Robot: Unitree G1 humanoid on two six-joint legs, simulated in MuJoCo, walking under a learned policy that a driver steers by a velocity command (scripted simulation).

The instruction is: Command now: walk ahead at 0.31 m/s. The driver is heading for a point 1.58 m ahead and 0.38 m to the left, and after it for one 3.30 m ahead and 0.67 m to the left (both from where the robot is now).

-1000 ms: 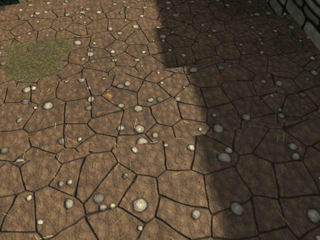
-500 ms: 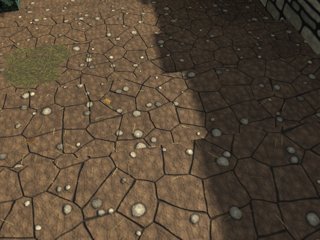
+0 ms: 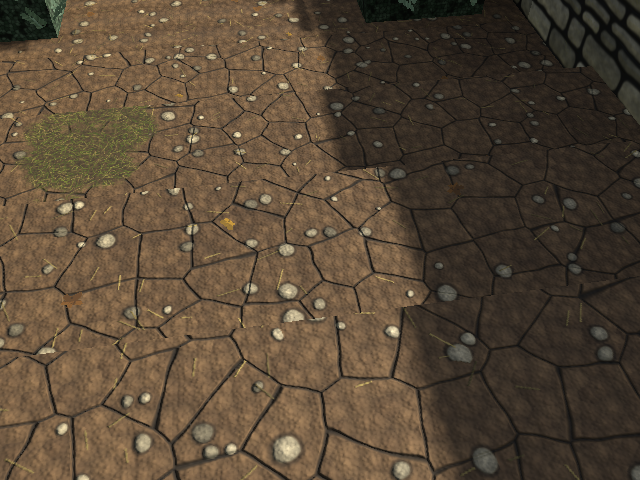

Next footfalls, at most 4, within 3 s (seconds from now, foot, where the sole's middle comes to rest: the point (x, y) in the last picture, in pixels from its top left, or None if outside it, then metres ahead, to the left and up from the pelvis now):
0.36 right None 0.22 -0.11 -0.77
0.78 left None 0.53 0.13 -0.93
1.22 right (371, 367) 0.85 -0.10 -0.93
1.96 left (261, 285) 1.23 0.23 -1.09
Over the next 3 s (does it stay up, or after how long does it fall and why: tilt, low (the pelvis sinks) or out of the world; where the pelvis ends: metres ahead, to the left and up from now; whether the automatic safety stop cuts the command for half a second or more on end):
stays up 1.43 0.19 -0.32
